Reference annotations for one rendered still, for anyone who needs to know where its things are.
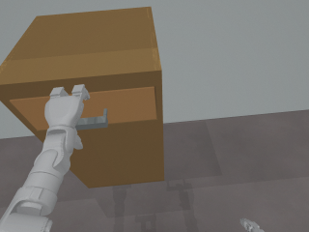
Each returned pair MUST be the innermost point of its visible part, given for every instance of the handle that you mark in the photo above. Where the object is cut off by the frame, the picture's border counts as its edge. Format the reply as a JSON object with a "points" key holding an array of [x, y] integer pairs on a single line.
{"points": [[90, 123]]}

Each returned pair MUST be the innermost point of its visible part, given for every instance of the left robot upper arm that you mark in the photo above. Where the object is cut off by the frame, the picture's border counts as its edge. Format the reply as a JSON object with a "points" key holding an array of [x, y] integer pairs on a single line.
{"points": [[18, 222]]}

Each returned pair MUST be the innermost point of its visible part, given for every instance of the cabinet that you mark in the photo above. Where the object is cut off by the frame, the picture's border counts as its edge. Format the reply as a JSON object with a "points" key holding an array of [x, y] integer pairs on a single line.
{"points": [[106, 51]]}

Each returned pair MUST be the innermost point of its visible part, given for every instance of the robot left hand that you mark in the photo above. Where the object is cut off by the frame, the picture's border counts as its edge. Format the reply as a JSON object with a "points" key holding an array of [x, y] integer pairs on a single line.
{"points": [[65, 110]]}

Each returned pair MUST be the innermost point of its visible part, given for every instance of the robot left forearm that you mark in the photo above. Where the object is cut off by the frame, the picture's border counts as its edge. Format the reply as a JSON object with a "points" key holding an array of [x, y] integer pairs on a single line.
{"points": [[38, 195]]}

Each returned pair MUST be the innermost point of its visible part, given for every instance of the robot right hand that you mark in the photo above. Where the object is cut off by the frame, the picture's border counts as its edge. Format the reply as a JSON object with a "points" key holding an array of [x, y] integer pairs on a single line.
{"points": [[250, 226]]}

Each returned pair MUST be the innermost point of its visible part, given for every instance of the drawer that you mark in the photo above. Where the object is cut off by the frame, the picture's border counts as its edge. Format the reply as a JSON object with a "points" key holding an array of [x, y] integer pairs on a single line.
{"points": [[124, 105]]}

